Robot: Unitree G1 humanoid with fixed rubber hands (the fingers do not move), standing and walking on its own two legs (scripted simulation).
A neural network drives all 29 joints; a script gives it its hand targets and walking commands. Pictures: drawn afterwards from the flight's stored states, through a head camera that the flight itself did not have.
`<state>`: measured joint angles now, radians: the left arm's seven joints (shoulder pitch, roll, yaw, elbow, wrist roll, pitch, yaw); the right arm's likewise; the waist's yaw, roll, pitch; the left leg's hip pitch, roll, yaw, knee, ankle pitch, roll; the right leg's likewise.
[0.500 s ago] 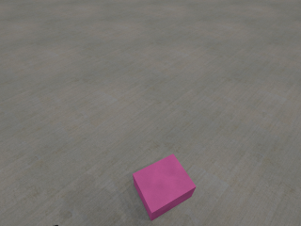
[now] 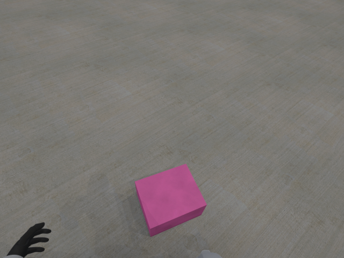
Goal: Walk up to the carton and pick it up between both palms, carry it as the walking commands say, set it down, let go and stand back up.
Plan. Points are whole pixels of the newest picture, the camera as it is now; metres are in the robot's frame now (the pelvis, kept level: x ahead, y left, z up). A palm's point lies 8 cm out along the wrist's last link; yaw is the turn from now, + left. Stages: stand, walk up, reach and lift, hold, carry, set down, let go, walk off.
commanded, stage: walk up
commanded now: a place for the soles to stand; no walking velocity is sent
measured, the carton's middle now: (169, 198) +0.50 -0.03 -0.66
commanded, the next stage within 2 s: none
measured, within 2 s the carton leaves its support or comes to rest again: neither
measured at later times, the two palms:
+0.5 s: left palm out of the picture +0.05 +0.19 -0.11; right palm out of the picture +0.18 -0.50 -0.04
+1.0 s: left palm out of the picture +0.03 +0.10 -0.08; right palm out of the picture +0.30 -0.50 -0.09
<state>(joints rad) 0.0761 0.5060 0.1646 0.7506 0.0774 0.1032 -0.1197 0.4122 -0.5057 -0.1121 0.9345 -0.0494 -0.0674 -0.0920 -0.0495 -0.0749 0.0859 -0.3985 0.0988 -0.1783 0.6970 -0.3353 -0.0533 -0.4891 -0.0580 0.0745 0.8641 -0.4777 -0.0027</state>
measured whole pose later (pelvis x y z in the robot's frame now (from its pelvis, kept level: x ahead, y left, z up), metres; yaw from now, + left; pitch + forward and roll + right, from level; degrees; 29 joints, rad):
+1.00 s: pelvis +0.08 -0.24 +0.00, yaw +23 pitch -1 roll +0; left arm 0.22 0.45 0.04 0.81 -0.01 -0.02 0.02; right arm 0.16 -0.43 -0.05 0.85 -0.02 0.01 0.01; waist 0.01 0.02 0.10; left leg -0.41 -0.02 -0.05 0.78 -0.36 0.02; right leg -0.34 -0.06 -0.07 0.76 -0.40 0.01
